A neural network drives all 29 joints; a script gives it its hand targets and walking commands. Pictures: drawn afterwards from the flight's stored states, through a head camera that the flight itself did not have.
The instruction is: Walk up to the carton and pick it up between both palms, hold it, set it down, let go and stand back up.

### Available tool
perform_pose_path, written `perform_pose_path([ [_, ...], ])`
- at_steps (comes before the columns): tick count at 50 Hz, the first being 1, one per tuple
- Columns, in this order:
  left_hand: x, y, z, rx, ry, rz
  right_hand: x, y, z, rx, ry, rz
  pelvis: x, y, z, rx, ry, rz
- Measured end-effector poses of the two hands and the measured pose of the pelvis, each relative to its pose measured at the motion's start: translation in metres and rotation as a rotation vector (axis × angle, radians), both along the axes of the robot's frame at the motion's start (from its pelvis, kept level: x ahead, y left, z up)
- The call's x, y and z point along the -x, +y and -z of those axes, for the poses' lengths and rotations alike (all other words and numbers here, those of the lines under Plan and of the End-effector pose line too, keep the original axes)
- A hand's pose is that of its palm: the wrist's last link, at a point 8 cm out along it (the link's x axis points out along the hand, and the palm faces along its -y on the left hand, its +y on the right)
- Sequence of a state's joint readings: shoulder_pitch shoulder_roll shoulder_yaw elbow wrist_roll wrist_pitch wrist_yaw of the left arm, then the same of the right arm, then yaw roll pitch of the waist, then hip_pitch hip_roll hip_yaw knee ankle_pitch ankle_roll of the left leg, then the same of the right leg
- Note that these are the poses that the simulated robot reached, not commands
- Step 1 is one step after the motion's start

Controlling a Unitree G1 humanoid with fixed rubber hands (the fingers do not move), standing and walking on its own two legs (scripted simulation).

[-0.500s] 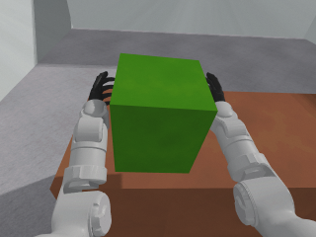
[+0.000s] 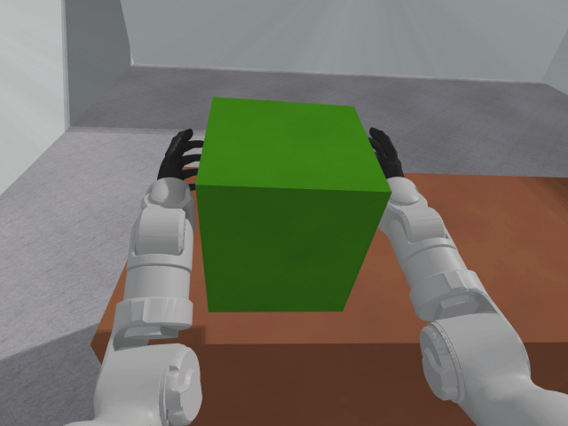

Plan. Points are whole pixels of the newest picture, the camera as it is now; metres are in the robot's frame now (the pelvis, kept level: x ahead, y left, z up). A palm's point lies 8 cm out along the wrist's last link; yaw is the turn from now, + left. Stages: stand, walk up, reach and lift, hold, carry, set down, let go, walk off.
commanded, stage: reach and lift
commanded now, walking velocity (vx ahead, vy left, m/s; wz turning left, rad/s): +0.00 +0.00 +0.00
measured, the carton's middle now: (281, 209) +0.39 +0.00 +0.16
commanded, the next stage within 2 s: hold in 0.36 s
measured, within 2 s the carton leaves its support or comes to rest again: neither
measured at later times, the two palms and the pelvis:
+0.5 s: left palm (169, 181) +0.37 +0.15 +0.22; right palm (389, 172) +0.38 -0.15 +0.23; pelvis +0.00 +0.00 +0.00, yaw +0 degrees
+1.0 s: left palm (163, 178) +0.35 +0.15 +0.24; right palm (393, 168) +0.36 -0.15 +0.24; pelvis -0.01 +0.00 +0.00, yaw +0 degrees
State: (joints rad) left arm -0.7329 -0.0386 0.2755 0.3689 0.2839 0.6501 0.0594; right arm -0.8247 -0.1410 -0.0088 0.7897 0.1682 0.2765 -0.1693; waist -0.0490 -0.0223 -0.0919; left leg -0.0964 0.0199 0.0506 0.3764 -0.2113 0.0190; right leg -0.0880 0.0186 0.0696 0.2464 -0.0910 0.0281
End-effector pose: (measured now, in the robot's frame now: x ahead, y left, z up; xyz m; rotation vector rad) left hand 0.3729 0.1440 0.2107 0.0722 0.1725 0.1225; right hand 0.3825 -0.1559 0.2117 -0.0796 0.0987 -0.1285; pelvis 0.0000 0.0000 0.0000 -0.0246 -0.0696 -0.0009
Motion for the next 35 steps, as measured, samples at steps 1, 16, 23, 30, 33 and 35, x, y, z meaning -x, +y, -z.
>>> perform_pose_path([
  [1,0.000,0.000,0.000,0.001,0.000,-0.001,0.000,0.000,-0.001,0.001,0.000,0.000,0.000,0.000,0.000,0.000,0.000,0.000],
  [16,0.002,0.002,-0.003,0.005,0.004,-0.005,0.000,0.002,-0.006,0.001,0.005,-0.005,0.000,0.000,0.000,0.000,0.001,0.000],
  [23,0.006,0.003,-0.010,0.008,-0.015,-0.008,0.003,0.003,-0.017,0.002,-0.014,-0.008,0.000,0.000,0.000,0.000,-0.002,0.000],
  [30,0.007,0.002,-0.008,0.009,0.002,-0.006,0.004,0.003,-0.016,0.001,0.003,-0.007,0.001,0.000,0.000,0.000,-0.006,0.000],
  [33,0.008,0.003,-0.010,0.010,0.002,-0.008,0.004,0.003,-0.017,-0.004,0.003,-0.009,0.000,0.000,0.000,0.000,-0.006,0.000],
  [35,0.009,0.004,-0.014,0.013,-0.011,-0.012,0.004,0.004,-0.021,-0.010,-0.008,-0.013,0.000,0.000,0.000,0.000,-0.005,0.000],
])
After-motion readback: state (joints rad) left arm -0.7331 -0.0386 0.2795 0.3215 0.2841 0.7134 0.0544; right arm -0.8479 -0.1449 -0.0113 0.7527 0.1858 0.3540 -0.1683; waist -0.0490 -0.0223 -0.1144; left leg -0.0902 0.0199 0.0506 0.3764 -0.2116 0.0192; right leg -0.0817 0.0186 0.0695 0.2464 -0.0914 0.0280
